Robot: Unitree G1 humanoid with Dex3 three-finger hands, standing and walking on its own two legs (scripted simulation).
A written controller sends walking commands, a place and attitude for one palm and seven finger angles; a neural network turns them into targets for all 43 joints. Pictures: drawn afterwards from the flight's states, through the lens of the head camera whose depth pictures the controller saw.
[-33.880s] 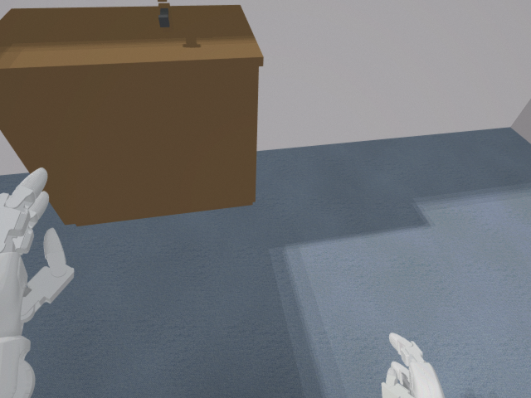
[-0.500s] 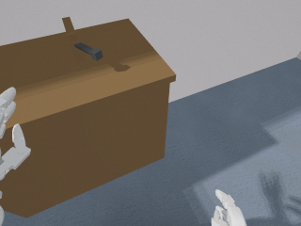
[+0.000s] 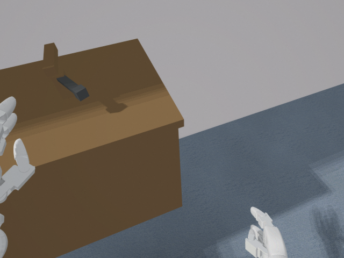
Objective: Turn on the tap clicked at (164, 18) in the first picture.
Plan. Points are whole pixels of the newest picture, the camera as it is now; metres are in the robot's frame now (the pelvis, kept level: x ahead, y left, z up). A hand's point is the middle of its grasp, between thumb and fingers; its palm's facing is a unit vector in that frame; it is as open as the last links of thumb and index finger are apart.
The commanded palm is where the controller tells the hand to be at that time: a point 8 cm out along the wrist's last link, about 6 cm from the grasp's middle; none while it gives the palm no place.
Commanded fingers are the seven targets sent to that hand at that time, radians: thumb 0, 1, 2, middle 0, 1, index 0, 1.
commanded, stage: take the last steps up to it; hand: left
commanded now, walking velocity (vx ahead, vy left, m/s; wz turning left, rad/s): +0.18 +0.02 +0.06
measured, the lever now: (80, 92) +0.48 +0.27 +0.13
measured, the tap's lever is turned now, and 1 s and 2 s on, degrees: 27 27 27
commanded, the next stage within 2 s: come to a stop and stand still in 0.08 s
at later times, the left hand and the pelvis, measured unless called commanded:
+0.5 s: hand (87, 131) +0.30 +0.17 +0.18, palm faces +0.32 -0.76 -0.56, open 7.4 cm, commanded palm +0.24 +0.22 +0.20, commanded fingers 0.00 0.90 0.90 -0.20 -0.30 -0.20 -0.30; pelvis +0.08 -0.06 +0.01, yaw +0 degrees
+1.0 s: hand (67, 162) +0.23 +0.17 +0.20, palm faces +0.34 -0.81 -0.48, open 7.4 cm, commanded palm +0.18 +0.23 +0.20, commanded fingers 0.00 0.90 0.90 -0.20 -0.30 -0.20 -0.30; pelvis +0.03 -0.05 +0.02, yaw +1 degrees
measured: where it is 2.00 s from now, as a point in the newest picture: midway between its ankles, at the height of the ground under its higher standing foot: outside the picture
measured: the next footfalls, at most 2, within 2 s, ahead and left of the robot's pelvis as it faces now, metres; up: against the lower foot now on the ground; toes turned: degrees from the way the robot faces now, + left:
left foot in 0.28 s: +0.17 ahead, +0.09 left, +0.00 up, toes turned +7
left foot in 1.00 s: +0.06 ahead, +0.07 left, +0.00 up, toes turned +1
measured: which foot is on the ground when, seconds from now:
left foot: up 0.00-0.26, down 0.28-0.50, up 0.52-0.98, down 1.00-1.00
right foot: down 0.00-1.00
